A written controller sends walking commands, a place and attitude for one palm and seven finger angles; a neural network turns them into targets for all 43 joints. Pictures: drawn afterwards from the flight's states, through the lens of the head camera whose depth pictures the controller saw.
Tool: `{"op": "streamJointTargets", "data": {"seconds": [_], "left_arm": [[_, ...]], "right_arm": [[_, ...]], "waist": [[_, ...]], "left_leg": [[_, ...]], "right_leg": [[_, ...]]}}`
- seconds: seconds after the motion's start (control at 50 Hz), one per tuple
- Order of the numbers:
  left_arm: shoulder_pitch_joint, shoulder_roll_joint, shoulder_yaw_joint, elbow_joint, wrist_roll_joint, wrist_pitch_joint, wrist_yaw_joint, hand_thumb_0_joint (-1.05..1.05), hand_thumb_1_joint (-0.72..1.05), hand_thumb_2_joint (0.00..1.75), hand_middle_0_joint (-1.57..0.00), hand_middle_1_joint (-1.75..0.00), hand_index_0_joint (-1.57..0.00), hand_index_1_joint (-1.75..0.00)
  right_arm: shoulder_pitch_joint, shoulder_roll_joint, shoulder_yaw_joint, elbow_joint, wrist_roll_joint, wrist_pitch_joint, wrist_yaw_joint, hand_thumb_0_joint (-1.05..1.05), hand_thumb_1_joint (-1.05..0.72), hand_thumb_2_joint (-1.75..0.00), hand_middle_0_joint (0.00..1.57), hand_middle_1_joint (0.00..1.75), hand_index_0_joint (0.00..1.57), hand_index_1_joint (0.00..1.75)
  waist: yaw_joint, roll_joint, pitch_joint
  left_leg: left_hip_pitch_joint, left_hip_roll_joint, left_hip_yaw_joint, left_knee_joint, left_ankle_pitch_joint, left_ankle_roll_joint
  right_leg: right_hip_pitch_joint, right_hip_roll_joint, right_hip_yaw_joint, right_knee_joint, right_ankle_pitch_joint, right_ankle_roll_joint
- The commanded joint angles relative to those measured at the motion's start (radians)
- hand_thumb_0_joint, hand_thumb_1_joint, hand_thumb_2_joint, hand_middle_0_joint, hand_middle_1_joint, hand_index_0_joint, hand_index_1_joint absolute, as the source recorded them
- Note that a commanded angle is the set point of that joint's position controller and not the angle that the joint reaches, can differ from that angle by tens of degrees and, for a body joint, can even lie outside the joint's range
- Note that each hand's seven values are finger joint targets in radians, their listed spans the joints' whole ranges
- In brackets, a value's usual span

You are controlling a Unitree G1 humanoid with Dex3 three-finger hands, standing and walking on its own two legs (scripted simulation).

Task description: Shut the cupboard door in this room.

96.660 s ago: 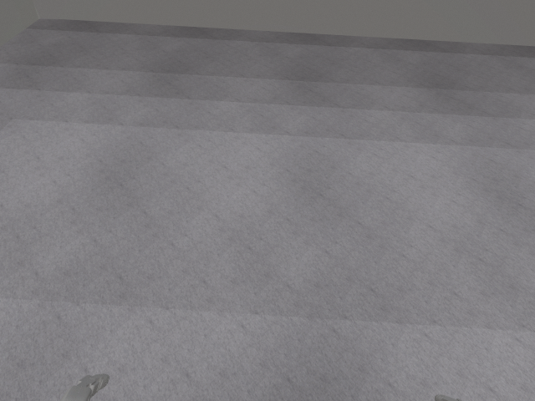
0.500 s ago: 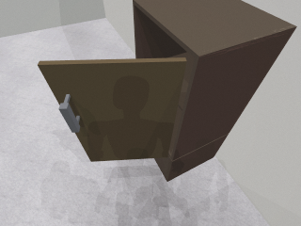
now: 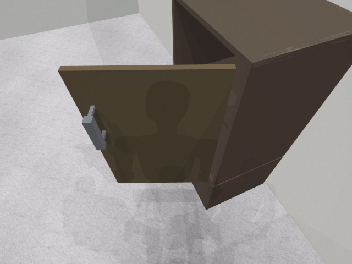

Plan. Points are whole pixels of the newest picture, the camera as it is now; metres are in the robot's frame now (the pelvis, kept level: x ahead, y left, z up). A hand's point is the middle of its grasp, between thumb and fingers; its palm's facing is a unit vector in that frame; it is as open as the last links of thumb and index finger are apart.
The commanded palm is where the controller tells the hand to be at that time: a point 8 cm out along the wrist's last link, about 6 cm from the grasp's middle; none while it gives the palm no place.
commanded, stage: come to a stop and stand still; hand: left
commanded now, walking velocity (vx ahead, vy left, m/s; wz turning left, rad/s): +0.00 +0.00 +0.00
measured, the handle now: (96, 128) +0.44 +0.25 +0.01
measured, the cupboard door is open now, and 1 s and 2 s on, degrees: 67 67 67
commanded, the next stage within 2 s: look again from close up in 0.88 s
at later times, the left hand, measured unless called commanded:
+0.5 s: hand out of the picture +0.01 +0.14 -0.17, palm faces +0.03 -0.99 -0.16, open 7.4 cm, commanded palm none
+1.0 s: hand out of the picture +0.04 +0.14 -0.17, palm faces +0.03 -0.98 -0.17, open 7.4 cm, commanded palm none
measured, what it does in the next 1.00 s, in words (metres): shifts its weight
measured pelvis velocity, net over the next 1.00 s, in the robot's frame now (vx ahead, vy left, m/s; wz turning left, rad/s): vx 0.05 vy -0.02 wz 0.00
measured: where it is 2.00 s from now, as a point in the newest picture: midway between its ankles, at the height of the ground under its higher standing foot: outside the picture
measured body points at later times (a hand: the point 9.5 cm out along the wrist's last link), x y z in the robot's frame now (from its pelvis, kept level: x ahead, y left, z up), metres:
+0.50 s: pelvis +0.03 -0.02 +0.01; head +0.06 -0.02 +0.46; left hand +0.01 +0.19 -0.15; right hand +0.03 -0.24 -0.15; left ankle +0.05 +0.12 -0.73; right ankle -0.02 -0.10 -0.73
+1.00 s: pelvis +0.05 -0.02 +0.01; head +0.07 -0.01 +0.46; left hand +0.04 +0.19 -0.15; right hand +0.07 -0.24 -0.15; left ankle +0.05 +0.12 -0.73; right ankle -0.02 -0.10 -0.73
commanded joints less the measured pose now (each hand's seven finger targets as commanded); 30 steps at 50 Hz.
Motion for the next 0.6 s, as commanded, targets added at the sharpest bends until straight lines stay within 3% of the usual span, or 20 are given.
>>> {"op": "streamJointTargets", "data": {"seconds": [0.0,0.02,0.04,0.08,0.14,0.2,0.3,0.32,0.58], "left_arm": [[0.009,0.159,0.017,-0.031,-0.007,-0.032,0.005,0.00,0.90,0.90,-0.20,-0.30,-0.20,-0.30],[-0.001,0.136,0.015,-0.031,-0.006,-0.032,0.008,0.00,0.90,0.90,-0.20,-0.30,-0.20,-0.30],[0.011,0.119,0.007,-0.021,-0.008,-0.032,0.007,0.00,0.90,0.90,-0.20,-0.30,-0.20,-0.30],[0.052,0.104,0.005,0.003,-0.012,-0.035,0.005,0.00,0.90,0.90,-0.20,-0.30,-0.20,-0.30],[0.095,0.093,0.002,0.030,-0.013,-0.031,0.006,0.00,0.90,0.90,-0.20,-0.30,-0.20,-0.30],[0.127,0.087,0.000,0.055,-0.015,-0.034,0.006,0.00,0.90,0.90,-0.20,-0.30,-0.20,-0.30],[0.146,0.082,0.000,0.077,-0.016,-0.037,0.007,0.00,0.90,0.90,-0.20,-0.30,-0.20,-0.30],[0.152,0.075,0.001,0.077,-0.015,-0.036,0.008,0.00,0.90,0.90,-0.20,-0.30,-0.20,-0.30],[0.186,0.047,0.001,0.102,-0.014,-0.036,0.016,0.00,0.90,0.90,-0.20,-0.30,-0.20,-0.30]], "right_arm": [[0.056,-0.084,-0.019,-0.018,-0.008,-0.006,0.002,0.00,-0.90,-0.90,0.20,0.30,0.20,0.30],[0.071,-0.069,-0.018,0.001,-0.011,-0.001,0.000,0.00,-0.90,-0.90,0.20,0.30,0.20,0.30],[0.072,-0.078,-0.014,0.015,-0.010,-0.004,-0.001,0.00,-0.90,-0.90,0.20,0.30,0.20,0.30],[0.088,-0.075,-0.005,0.038,-0.009,-0.015,-0.003,0.00,-0.90,-0.90,0.20,0.30,0.20,0.30],[0.077,-0.071,0.003,0.058,-0.006,-0.017,-0.006,0.00,-0.90,-0.90,0.20,0.30,0.20,0.30],[0.086,-0.069,0.010,0.075,-0.005,-0.024,-0.012,0.00,-0.90,-0.90,0.20,0.30,0.20,0.30],[0.108,-0.065,0.012,0.096,-0.003,-0.030,-0.020,0.00,-0.90,-0.90,0.20,0.30,0.20,0.30],[0.114,-0.060,0.012,0.098,-0.001,-0.030,-0.023,0.00,-0.90,-0.90,0.20,0.30,0.20,0.30],[0.138,-0.052,0.011,0.120,-0.001,-0.033,-0.031,0.00,-0.90,-0.90,0.20,0.30,0.20,0.30]], "waist": [[-0.032,-0.160,-0.069],[-0.036,-0.189,-0.036],[-0.031,-0.155,-0.005],[-0.023,-0.069,-0.021],[-0.004,-0.007,0.019],[0.006,0.025,-0.005],[0.008,0.036,-0.063],[0.010,0.008,-0.056],[0.009,-0.023,-0.053]], "left_leg": [[0.104,0.055,-0.047,-0.012,-0.071,-0.014],[0.119,0.067,-0.043,-0.013,-0.042,-0.016],[0.135,0.071,-0.051,-0.026,0.004,-0.013],[0.153,0.096,-0.068,-0.080,0.076,-0.007],[0.119,0.104,-0.074,-0.109,0.065,-0.008],[0.127,0.113,-0.079,-0.123,0.109,-0.003],[0.149,0.123,-0.073,-0.120,0.158,-0.004],[0.148,0.124,-0.072,-0.119,0.157,-0.002],[0.173,0.126,-0.059,-0.111,0.200,0.000]], "right_leg": [[-0.082,-0.217,0.232,-0.301,0.023,-0.093],[-0.112,-0.181,0.201,-0.300,-0.004,-0.086],[-0.132,-0.157,0.183,-0.291,0.012,-0.075],[-0.095,-0.116,0.137,-0.263,0.039,-0.050],[-0.069,-0.099,0.128,-0.280,0.003,-0.035],[-0.017,-0.092,0.116,-0.270,0.084,-0.028],[0.055,-0.090,0.097,-0.248,0.209,-0.027],[0.064,-0.085,0.093,-0.249,0.223,-0.025],[0.086,-0.087,0.079,-0.232,0.333,-0.021]]}}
